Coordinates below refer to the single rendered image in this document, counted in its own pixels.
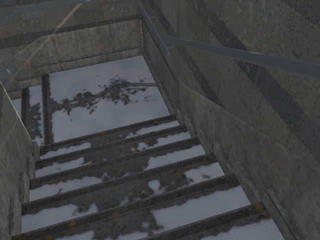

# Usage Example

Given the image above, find stairs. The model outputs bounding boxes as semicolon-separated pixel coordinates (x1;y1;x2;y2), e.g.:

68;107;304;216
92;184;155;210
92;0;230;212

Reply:
11;114;285;240
11;85;44;148

